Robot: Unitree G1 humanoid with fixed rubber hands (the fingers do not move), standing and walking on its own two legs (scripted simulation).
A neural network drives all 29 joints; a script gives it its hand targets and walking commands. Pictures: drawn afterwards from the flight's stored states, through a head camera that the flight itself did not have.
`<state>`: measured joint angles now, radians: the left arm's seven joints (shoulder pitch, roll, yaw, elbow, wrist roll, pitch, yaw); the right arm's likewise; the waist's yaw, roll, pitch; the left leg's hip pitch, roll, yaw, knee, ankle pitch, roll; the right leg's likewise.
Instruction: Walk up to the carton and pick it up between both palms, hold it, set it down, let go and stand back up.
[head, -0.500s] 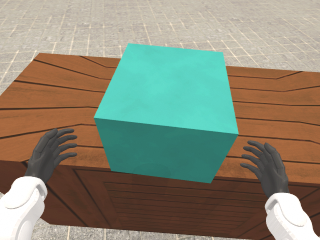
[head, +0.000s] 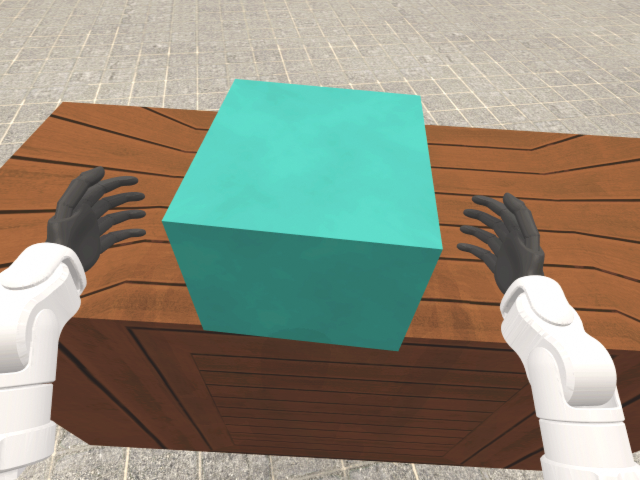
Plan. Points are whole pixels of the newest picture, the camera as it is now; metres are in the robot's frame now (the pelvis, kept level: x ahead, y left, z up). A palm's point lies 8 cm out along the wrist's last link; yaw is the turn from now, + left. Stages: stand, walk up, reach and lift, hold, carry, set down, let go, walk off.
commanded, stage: reach and lift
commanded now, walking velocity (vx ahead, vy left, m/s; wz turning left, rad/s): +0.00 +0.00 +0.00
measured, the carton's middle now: (314, 210) +0.45 +0.02 +0.08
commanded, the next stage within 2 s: none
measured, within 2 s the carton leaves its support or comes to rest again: neither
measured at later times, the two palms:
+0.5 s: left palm (83, 153) +0.40 +0.26 +0.21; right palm (509, 191) +0.38 -0.20 +0.19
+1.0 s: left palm (98, 140) +0.42 +0.26 +0.21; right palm (499, 174) +0.41 -0.20 +0.19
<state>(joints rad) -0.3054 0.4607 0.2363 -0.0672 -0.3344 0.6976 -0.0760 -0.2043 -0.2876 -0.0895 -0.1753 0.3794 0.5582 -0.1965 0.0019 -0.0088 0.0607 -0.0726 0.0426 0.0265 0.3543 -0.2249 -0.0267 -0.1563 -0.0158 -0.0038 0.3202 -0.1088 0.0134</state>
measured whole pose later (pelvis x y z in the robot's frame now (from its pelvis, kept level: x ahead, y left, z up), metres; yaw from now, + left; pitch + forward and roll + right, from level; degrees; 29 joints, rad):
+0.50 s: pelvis +0.01 +0.00 +0.00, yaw +2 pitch +0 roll -1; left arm -0.72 0.56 0.18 0.29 -0.32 0.72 -0.08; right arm -0.62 -0.34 -0.07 0.21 0.43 0.56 -0.18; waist -0.06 -0.02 0.02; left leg -0.14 0.04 -0.01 0.40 -0.24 -0.03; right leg -0.19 -0.02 -0.03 0.31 -0.11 0.02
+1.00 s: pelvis +0.00 +0.01 +0.00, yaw +2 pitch +0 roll -1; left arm -0.93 0.54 0.06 0.69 -0.30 0.55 -0.07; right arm -0.83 -0.35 -0.03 0.62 0.42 0.44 -0.12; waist -0.06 -0.02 0.00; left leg -0.17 0.04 0.00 0.40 -0.23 -0.02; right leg -0.20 -0.02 -0.03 0.29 -0.09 0.02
